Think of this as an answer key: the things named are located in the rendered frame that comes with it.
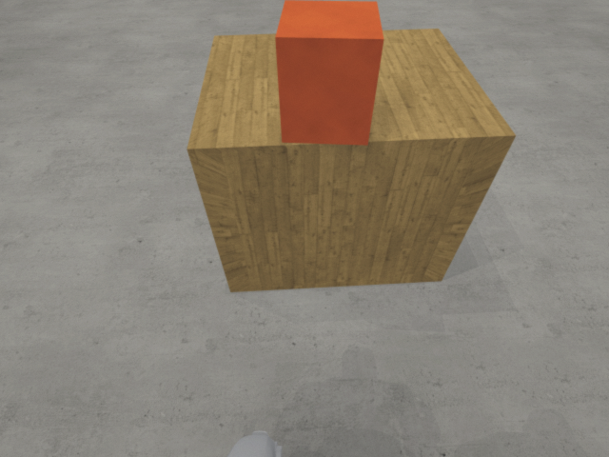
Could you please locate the left robot thigh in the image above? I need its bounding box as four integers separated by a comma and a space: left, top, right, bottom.
226, 435, 282, 457

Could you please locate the carton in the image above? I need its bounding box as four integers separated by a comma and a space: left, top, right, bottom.
275, 0, 383, 146

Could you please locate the pedestal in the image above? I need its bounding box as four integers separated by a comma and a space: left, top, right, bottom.
187, 29, 516, 292

